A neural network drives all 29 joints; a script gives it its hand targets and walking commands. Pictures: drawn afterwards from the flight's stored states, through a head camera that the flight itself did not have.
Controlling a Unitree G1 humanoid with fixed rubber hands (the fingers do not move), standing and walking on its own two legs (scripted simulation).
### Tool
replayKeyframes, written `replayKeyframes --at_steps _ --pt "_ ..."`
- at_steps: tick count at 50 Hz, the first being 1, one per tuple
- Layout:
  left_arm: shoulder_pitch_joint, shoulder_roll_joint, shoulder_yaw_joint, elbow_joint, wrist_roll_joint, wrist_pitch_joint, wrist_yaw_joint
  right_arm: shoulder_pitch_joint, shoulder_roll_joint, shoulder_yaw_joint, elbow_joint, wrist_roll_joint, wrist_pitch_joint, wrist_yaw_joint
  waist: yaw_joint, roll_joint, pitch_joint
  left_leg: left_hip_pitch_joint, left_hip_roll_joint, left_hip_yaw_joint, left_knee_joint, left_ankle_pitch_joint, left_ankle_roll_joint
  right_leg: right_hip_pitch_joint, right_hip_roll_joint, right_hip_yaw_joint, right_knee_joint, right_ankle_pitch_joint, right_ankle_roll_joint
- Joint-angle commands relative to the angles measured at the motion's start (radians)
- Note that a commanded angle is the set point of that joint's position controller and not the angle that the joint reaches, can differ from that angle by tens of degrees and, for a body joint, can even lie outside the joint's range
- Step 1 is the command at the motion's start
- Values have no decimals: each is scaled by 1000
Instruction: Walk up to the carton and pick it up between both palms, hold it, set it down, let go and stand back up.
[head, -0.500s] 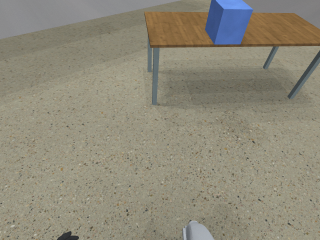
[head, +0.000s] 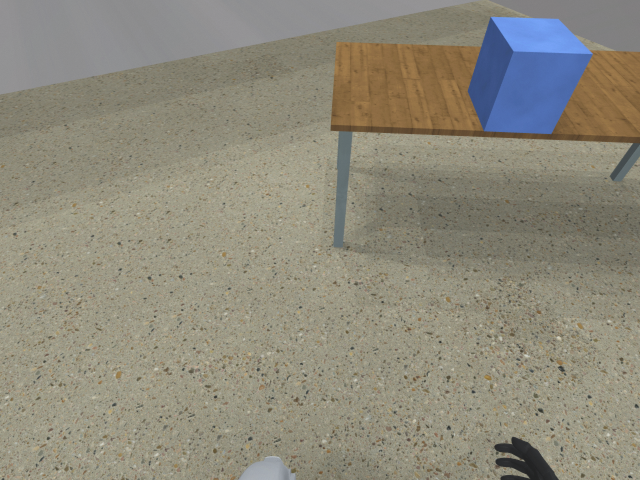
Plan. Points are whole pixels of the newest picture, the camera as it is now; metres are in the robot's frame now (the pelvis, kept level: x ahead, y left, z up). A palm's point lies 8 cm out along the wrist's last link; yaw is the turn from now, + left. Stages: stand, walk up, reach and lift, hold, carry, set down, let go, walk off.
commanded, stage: walk up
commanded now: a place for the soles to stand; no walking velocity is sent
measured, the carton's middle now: (520, 75) +1.26 -0.48 -0.05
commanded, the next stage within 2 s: none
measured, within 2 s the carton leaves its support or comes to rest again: neither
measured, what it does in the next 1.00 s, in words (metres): walks ahead: left foot, then right foot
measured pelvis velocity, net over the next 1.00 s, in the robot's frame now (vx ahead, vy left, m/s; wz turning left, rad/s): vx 0.39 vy -0.19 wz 0.02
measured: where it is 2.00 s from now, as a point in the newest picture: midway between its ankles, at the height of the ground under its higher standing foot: (473, 358)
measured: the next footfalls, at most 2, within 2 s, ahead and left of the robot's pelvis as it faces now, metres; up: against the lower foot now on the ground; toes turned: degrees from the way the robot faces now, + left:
left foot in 0.08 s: +0.19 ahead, +0.10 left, +0.00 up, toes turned +4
right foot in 0.50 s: +0.38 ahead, -0.25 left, +0.00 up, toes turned -7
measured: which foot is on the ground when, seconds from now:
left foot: up 0.00-0.06, down 0.08-0.50, up 0.52-0.84, down 0.86-1.00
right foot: down 0.00-0.08, up 0.10-0.48, down 0.50-0.86, up 0.88-1.00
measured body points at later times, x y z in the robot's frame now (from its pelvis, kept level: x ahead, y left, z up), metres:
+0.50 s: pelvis +0.23 -0.10 -0.02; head +0.24 -0.10 +0.43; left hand +0.40 +0.14 -0.10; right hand +0.24 -0.40 -0.12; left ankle +0.15 +0.10 -0.73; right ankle +0.34 -0.24 -0.73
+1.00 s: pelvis +0.39 -0.19 -0.01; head +0.40 -0.16 +0.44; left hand +0.45 +0.08 -0.15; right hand +0.50 -0.47 -0.09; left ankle +0.44 -0.07 -0.73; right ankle +0.38 -0.29 -0.66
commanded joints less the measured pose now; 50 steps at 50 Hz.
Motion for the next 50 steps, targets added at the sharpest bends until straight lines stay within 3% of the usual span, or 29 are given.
replayKeyframes --at_steps 1,3,4,5,6,7,9,11,14,16,20,22,23,24,25,26,27,28,29,32,37,39,42,43,44,45,46,47,50 --pt "-31 150 34 -54 -8 -4 -11 18 -74 -37 -70 0 -20 -8 -49 -72 60 192 -22 21 -127 99 22 -202 -232 221 -236 -175 -162" --pt "-34 132 20 -56 -9 6 -15 102 -89 -52 -64 -3 -30 -20 -103 -4 48 367 -50 17 -176 87 41 -278 -204 181 -112 -178 -123" --pt "-32 104 3 -64 -6 9 -16 201 -119 -64 -51 -10 -36 -33 -162 57 4 505 -20 -63 -208 1 69 -340 -161 121 78 -99 -83" --pt "6 41 -19 -101 7 6 -20 329 -217 -81 -42 -47 -40 -51 -226 250 -103 648 254 -472 -355 -313 161 -461 -60 21 487 -118 -12" --pt "22 105 7 -133 14 23 -17 335 -286 -91 -49 -43 -26 -71 -201 225 -115 643 431 -909 -541 -517 273 -583 16 107 664 -290 33" --pt "-29 158 21 -139 24 45 -12 274 -258 -84 -35 -27 -15 -85 -188 104 -47 564 438 -891 -547 -567 308 -625 -43 185 776 -230 38" --pt "-73 124 14 -152 20 52 -14 189 -194 -54 -39 -29 -26 -89 -164 62 47 476 370 -631 -502 -271 283 -664 -83 210 809 -113 62" --pt "-36 88 14 -145 16 48 -27 121 -154 -32 -28 -32 -46 -79 -114 80 50 365 284 -395 -496 -10 234 -546 -113 241 699 -33 85" --pt "-52 34 3 -150 8 50 -54 105 -176 -32 -1 -30 -67 -65 -91 152 40 313 222 -203 -490 251 223 -465 -116 207 548 39 100" --pt "-119 18 -4 -167 1 45 -63 123 -191 -36 12 -28 -72 -60 -104 152 40 303 197 -132 -477 303 214 -422 -125 175 394 95 93" --pt "-181 7 2 -168 4 28 -73 145 -224 -55 16 -29 -64 -53 -120 147 12 268 204 -77 -455 190 184 -232 -105 103 187 205 55" --pt "-162 16 16 -167 3 20 -68 145 -238 -62 12 -34 -49 -51 -104 134 14 252 234 -91 -428 104 175 -142 -96 91 131 175 32" --pt "-116 31 28 -159 1 14 -62 130 -241 -61 6 -36 -38 -51 -70 108 12 216 237 -83 -373 66 163 -55 -86 80 85 166 18" --pt "-17 67 47 -130 1 6 -51 129 -218 -47 1 -40 -28 -48 -15 27 -15 171 203 -43 -217 78 140 75 -54 68 46 137 4" --pt "108 133 72 -90 7 -2 -34 187 -143 -19 -2 -43 -19 -43 35 -148 -98 123 110 30 91 46 94 225 -50 94 28 76 -18" --pt "145 238 84 -106 7 -8 -18 247 -58 13 -45 -28 -14 -34 41 -377 -154 -105 -36 45 372 -307 26 327 -286 504 -95 -43 -113" --pt "71 279 86 -136 -18 5 -5 195 -100 -3 -87 -5 -4 -44 43 -331 -163 -176 -67 -75 503 -367 14 242 -378 768 -282 -211 -217" --pt "3 238 73 -142 -32 13 7 115 -136 -10 -101 -4 1 -48 33 -236 -82 -194 -29 -141 585 -294 16 146 -382 737 -303 -239 -237" --pt "-27 203 63 -135 -26 17 14 118 -133 -13 -85 -1 2 -47 8 -188 -19 -198 -8 -128 591 -254 14 92 -363 631 -255 -155 -230" --pt "-101 108 30 -133 -6 15 13 183 -126 -26 -33 1 4 -38 -66 -121 17 -32 40 -102 377 -153 2 -118 -271 388 -237 -59 -190" --pt "-57 111 24 -101 3 10 -2 108 -72 -16 -45 1 -6 -33 -38 -148 27 65 8 -11 38 -80 -5 -142 -245 283 -228 55 -196" --pt "-57 128 25 -94 -3 20 -9 86 -69 -24 -51 0 -12 -37 -42 -123 10 165 -21 18 -54 -1 10 -181 -231 258 -207 -31 -173" --pt "-96 118 11 -101 -12 38 -20 155 -94 -53 -54 -6 -19 -47 -109 -33 15 444 -52 2 -167 52 43 -387 -191 215 -115 -304 -95" --pt "-105 94 -2 -112 -8 42 -23 224 -124 -66 -51 -12 -21 -56 -158 17 12 557 2 -105 -221 -49 76 -486 -157 178 10 -332 -47" --pt "-86 22 -30 -147 6 38 -30 318 -216 -83 -46 -42 -26 -73 -220 220 -51 644 276 -506 -404 -390 166 -588 -56 57 387 -277 18" --pt "-60 85 -3 -162 21 59 -25 322 -266 -89 -40 -47 -12 -94 -194 175 -32 558 461 -861 -558 -635 281 -640 -12 114 610 -308 48" --pt "-79 138 12 -163 32 82 -24 268 -248 -84 -21 -38 -4 -109 -173 82 30 479 460 -842 -561 -647 316 -660 -61 176 697 -240 55" --pt "-101 134 14 -167 33 87 -24 215 -211 -69 -26 -35 -10 -110 -160 63 73 442 418 -723 -534 -506 306 -685 -82 199 744 -169 67" --pt "-61 91 16 -158 20 78 -34 99 -164 -39 -21 -38 -38 -95 -101 95 69 314 295 -387 -511 -139 233 -544 -123 242 649 -46 98"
